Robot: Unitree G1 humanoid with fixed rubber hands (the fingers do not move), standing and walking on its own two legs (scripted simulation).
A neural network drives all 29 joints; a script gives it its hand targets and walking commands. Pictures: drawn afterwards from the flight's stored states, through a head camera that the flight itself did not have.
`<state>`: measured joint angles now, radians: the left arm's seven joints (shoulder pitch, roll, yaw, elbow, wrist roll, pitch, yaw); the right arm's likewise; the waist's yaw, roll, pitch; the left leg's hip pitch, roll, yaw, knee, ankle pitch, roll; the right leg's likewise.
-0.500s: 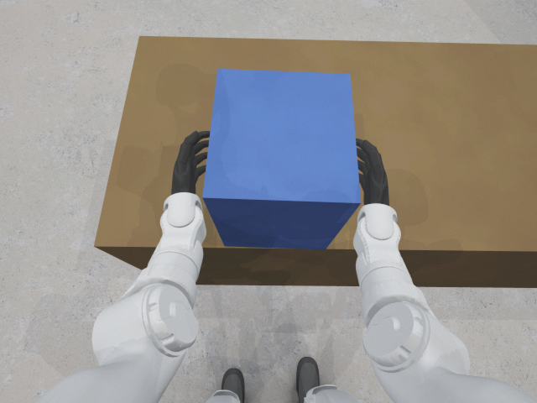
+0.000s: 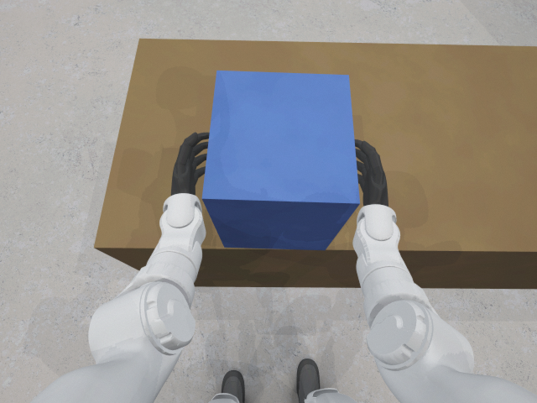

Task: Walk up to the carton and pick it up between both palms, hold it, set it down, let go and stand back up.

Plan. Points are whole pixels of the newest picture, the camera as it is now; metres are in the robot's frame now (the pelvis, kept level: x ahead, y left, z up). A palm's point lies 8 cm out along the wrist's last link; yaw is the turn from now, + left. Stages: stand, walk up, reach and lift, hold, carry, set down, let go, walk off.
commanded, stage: reach and lift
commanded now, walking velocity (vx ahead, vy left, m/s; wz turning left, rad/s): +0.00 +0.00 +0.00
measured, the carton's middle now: (278, 172) +0.47 -0.01 -0.07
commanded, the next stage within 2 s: none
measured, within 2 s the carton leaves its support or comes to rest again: leaves its support in 0.82 s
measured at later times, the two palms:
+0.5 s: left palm (183, 193) +0.42 +0.15 -0.03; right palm (372, 198) +0.40 -0.15 -0.03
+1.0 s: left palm (177, 218) +0.38 +0.15 -0.02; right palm (375, 209) +0.38 -0.14 +0.00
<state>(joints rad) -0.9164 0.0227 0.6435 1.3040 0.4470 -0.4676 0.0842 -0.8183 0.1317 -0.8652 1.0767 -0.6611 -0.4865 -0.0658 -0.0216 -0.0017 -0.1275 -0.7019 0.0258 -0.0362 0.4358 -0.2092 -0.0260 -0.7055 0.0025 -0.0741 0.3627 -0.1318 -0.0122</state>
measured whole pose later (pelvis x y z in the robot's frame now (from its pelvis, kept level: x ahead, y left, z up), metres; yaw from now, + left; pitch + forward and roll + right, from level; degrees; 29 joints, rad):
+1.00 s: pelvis -0.03 +0.01 -0.02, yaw +0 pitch +23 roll -3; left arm -0.90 0.10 0.14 1.65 -0.12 -0.56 0.17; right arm -0.85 0.00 -0.35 1.36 -0.24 -0.40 -0.17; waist -0.05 0.07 -0.24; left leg -0.79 0.03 -0.05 0.69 -0.31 -0.02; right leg -0.77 0.00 -0.09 0.58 -0.22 -0.01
